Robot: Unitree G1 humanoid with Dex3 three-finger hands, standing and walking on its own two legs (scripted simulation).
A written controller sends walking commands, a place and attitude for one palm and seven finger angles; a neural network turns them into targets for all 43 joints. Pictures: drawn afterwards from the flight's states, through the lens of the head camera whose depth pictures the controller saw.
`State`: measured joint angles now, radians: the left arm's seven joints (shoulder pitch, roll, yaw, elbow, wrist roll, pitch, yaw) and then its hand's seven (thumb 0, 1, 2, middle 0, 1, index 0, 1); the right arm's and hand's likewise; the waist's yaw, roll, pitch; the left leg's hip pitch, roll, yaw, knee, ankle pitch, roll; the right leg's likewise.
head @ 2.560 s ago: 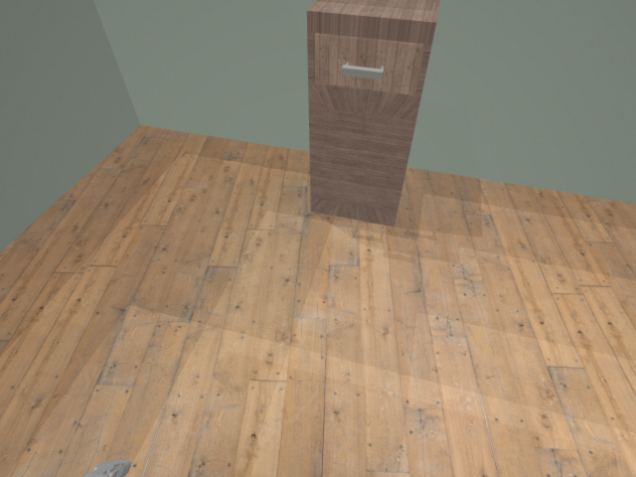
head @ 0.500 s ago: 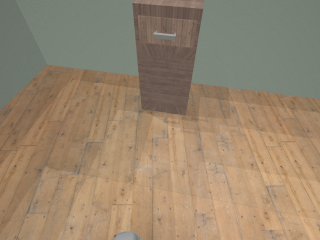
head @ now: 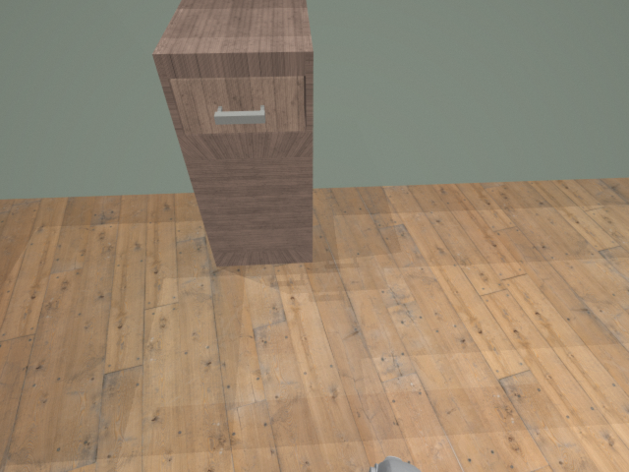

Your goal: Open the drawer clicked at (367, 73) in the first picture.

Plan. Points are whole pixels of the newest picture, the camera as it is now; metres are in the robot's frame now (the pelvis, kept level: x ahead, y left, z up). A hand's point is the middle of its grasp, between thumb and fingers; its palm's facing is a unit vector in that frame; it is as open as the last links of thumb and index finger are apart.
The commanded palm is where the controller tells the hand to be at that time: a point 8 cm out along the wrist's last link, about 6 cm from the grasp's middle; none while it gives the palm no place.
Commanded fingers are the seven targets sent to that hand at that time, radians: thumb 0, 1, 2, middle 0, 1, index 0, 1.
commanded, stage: walk to a spot facing it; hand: left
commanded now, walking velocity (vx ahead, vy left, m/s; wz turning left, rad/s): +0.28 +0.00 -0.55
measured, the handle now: (240, 113) +0.97 +0.27 -0.06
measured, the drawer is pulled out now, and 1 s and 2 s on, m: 0.00 0.00 0.00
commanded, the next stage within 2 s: turn to face it in 0.10 s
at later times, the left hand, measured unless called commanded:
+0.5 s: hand (232, 424) +0.23 +0.15 -0.19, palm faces -0.03 -0.99 -0.16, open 7.3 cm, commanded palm none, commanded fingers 0.00 0.90 0.90 -0.20 -0.30 -0.20 -0.30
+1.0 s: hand (232, 412) +0.24 +0.15 -0.17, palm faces +0.10 -0.97 -0.23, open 7.4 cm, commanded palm none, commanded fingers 0.00 0.90 0.90 -0.20 -0.30 -0.20 -0.30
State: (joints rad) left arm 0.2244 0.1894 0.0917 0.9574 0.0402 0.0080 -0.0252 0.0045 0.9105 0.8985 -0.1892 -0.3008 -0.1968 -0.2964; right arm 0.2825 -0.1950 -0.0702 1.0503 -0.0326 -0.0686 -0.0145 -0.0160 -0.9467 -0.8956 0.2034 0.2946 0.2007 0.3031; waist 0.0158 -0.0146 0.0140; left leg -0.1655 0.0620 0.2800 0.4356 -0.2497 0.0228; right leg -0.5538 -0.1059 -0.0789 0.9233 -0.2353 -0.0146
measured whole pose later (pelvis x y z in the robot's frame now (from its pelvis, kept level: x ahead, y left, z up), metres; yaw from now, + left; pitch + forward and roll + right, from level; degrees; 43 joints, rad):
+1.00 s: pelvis +0.22 -0.03 +0.00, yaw +3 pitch -1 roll +0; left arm 0.27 0.16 0.03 1.04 0.03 0.00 0.03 0.00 0.91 0.90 -0.19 -0.30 -0.20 -0.30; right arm 0.22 -0.18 -0.05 1.05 -0.02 0.05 0.00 0.00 -0.92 -0.90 0.20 0.29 0.20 0.30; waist 0.01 0.02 0.00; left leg -0.35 0.00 0.04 0.70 -0.37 0.00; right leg -0.22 -0.05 -0.07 0.51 -0.28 0.01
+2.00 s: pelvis +0.46 +0.00 -0.01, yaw +6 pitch -2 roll -1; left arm 0.14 0.15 0.05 1.01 0.03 0.00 0.04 -0.02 0.94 0.90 -0.20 -0.30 -0.21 -0.30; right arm 0.23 -0.16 -0.05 1.06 -0.01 0.02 -0.04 0.01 -0.93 -0.90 0.20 0.29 0.20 0.30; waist -0.01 0.03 0.08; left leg -0.40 0.08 0.05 0.80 -0.39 -0.03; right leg -0.27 -0.02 -0.17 0.53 -0.23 -0.05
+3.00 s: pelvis +0.46 -0.05 +0.00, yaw +4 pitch -2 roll +0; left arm 0.30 0.11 0.01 1.13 0.00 0.00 0.03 0.01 0.91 0.90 -0.20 -0.30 -0.20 -0.30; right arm 0.36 -0.12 -0.01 1.18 -0.01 0.02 -0.03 0.00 -0.91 -0.90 0.20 0.29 0.20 0.30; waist -0.02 0.01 0.05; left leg -0.26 0.10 0.00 0.44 -0.15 -0.07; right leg -0.07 0.04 -0.07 0.43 -0.33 -0.05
